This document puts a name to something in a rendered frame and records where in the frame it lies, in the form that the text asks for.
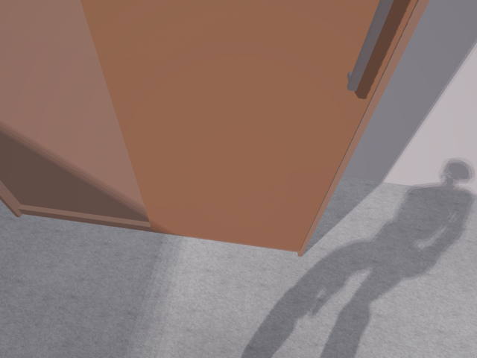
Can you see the handle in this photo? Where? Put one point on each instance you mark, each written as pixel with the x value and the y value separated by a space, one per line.
pixel 372 36

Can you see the wardrobe door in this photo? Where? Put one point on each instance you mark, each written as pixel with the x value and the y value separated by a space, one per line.
pixel 61 145
pixel 236 113

